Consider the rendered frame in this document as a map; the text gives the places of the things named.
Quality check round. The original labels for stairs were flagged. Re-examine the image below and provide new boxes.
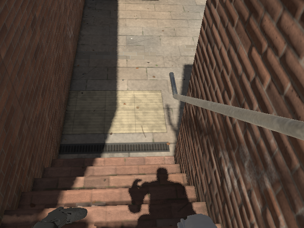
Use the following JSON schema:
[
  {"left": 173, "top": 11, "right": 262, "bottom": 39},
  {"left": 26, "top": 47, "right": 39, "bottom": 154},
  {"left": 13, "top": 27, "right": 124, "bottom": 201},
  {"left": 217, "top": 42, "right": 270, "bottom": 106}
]
[{"left": 0, "top": 156, "right": 221, "bottom": 228}]

